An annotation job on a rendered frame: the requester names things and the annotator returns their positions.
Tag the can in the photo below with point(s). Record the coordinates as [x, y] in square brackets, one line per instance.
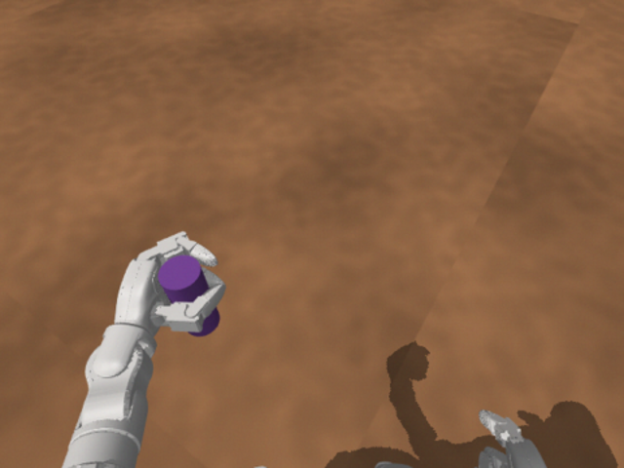
[183, 280]

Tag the left robot arm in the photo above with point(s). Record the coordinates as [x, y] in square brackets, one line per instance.
[110, 427]

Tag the left robot hand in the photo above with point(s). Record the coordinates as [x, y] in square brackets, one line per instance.
[142, 301]

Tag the right robot hand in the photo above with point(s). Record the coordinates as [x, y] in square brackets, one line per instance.
[520, 452]

